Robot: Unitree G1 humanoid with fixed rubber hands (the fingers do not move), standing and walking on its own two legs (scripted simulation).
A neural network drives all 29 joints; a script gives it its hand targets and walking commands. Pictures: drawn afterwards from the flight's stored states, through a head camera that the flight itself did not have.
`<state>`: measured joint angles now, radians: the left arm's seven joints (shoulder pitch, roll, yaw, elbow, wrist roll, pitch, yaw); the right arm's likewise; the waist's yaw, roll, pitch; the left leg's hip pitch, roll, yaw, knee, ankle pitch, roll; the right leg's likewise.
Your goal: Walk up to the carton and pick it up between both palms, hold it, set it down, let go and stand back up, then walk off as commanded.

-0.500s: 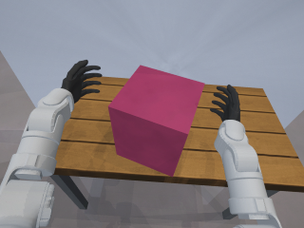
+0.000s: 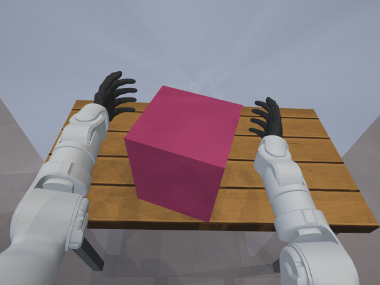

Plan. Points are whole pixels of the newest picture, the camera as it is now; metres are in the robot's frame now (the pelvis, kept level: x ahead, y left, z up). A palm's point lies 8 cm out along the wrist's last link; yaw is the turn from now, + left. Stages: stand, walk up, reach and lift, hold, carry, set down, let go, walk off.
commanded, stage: reach and lift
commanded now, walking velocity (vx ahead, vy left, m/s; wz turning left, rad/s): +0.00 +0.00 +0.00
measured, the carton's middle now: (186, 155) +0.45 -0.03 +0.00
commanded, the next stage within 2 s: none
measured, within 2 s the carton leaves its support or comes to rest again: neither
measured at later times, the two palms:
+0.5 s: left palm (115, 138) +0.46 +0.14 +0.07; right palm (262, 163) +0.37 -0.19 +0.05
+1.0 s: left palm (124, 140) +0.46 +0.13 +0.06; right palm (256, 165) +0.38 -0.18 +0.05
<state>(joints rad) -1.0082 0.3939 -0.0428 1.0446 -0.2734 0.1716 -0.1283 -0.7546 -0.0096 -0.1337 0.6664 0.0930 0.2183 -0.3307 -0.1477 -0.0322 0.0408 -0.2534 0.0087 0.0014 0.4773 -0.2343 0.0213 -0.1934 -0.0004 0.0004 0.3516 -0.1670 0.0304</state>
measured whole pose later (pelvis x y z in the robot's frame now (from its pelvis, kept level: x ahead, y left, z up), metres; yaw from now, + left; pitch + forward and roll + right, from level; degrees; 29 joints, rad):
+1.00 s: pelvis +0.01 +0.01 -0.01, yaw -1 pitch +9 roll -3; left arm -0.98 0.23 -0.05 1.35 -0.16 -0.17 -0.05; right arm -0.72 -0.01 -0.13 1.11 0.09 -0.27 -0.29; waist -0.15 -0.03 -0.06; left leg -0.48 0.01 0.00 0.60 -0.29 0.03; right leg -0.40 0.00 0.00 0.44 -0.20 0.04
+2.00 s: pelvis +0.01 +0.01 -0.01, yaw -1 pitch +11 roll -3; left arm -0.98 0.17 0.36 1.35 0.28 -0.28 -0.10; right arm -0.72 0.13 -0.53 1.11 -0.18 -0.45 -0.23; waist -0.15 -0.03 -0.06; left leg -0.48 0.01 0.00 0.55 -0.26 0.03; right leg -0.40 0.00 0.00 0.39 -0.18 0.04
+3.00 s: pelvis +0.01 +0.00 +0.00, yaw -1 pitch +13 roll -2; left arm -0.89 0.14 0.29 1.27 0.27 -0.29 -0.08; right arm -0.65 0.14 -0.47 1.10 -0.18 -0.46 -0.28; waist -0.15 -0.03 -0.15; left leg -0.48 0.01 0.00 0.44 -0.19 0.02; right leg -0.40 0.00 0.00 0.28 -0.11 0.03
